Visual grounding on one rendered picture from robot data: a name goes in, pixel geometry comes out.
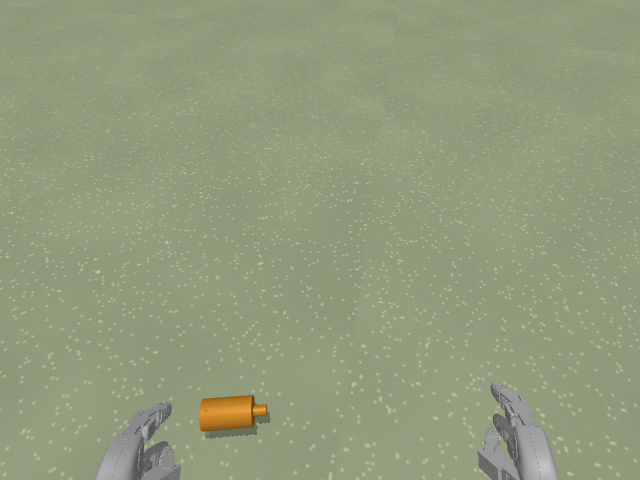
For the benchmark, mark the bottle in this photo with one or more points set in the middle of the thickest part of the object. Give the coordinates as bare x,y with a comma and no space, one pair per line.
229,413

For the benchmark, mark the right robot hand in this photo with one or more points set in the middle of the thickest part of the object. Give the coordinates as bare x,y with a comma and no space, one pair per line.
527,443

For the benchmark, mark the left robot hand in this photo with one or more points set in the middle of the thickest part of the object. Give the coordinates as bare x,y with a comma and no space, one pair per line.
125,458

